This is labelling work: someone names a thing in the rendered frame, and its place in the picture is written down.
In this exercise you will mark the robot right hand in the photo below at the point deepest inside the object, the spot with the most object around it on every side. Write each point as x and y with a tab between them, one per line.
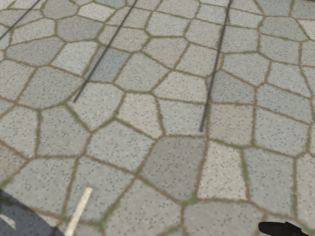
280	229

